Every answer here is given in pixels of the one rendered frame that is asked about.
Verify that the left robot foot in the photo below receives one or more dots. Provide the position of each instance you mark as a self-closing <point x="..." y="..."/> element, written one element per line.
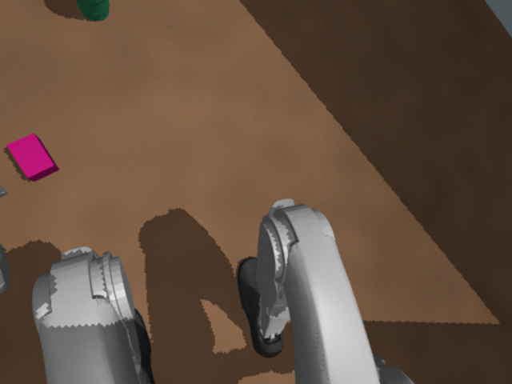
<point x="145" y="349"/>

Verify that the right robot hand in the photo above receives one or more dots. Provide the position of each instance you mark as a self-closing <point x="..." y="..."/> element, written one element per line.
<point x="388" y="374"/>

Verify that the right robot foot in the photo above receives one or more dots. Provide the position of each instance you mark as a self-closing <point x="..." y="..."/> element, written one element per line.
<point x="250" y="297"/>

